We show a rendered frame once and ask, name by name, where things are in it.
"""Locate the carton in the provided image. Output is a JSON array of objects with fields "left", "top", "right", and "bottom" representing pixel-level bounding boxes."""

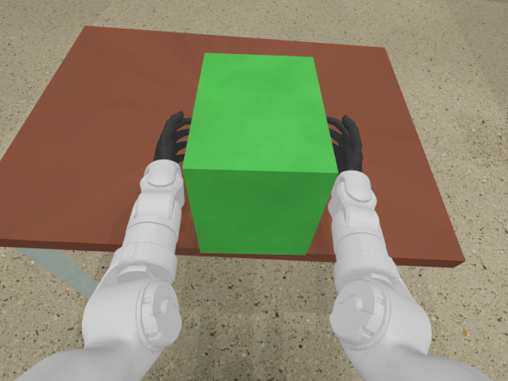
[{"left": 182, "top": 53, "right": 338, "bottom": 256}]

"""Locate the table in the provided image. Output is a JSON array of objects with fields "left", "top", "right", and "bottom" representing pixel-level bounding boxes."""
[{"left": 0, "top": 25, "right": 466, "bottom": 299}]

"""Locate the robot right forearm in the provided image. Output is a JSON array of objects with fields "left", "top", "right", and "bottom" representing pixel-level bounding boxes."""
[{"left": 328, "top": 171, "right": 417, "bottom": 303}]

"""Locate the right robot upper arm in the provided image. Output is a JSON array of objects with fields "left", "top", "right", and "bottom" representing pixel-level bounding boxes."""
[{"left": 329, "top": 279, "right": 494, "bottom": 381}]

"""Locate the left robot upper arm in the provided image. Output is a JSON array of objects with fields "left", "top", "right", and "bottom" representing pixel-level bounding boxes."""
[{"left": 14, "top": 277, "right": 182, "bottom": 381}]

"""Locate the left robot hand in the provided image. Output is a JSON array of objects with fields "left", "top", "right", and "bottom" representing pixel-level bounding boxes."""
[{"left": 153, "top": 111, "right": 192, "bottom": 164}]

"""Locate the robot left forearm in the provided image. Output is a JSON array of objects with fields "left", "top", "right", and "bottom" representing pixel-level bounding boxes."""
[{"left": 82, "top": 160, "right": 185, "bottom": 340}]

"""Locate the right robot hand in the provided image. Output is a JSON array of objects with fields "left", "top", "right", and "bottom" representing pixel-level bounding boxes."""
[{"left": 326, "top": 115, "right": 363, "bottom": 175}]

